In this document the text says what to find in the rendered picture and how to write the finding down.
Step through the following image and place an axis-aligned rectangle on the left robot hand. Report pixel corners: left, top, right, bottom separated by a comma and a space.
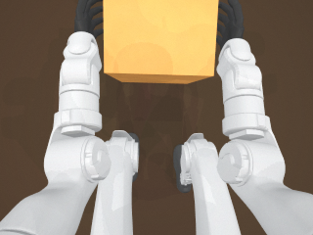
74, 0, 104, 39

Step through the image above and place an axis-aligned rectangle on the right robot upper arm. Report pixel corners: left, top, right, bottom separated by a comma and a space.
216, 139, 313, 235

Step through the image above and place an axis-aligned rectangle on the left robot upper arm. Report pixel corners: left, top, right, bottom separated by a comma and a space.
0, 135, 112, 235

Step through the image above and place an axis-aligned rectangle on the robot shin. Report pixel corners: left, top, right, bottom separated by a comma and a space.
180, 133, 218, 185
105, 130, 135, 174

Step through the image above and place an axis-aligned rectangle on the robot left forearm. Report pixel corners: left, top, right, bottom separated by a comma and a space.
44, 31, 102, 173

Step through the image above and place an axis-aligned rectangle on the carton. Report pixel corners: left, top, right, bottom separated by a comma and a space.
103, 0, 219, 84

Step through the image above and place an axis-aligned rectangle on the right robot hand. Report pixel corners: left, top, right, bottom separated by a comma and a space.
216, 0, 245, 51

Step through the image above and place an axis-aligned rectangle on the robot right forearm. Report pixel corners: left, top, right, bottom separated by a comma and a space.
216, 38, 281, 152

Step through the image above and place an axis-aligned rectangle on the left robot shin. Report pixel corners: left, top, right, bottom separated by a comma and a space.
105, 130, 135, 174

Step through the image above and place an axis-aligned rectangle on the right robot shin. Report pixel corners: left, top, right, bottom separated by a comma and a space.
180, 133, 218, 185

